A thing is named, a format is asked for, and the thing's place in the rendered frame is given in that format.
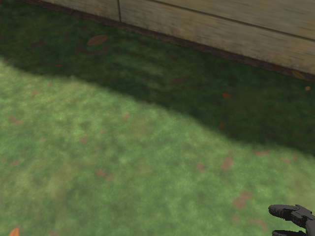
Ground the robot right hand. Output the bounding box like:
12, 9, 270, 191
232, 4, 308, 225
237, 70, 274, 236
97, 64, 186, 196
268, 205, 315, 236

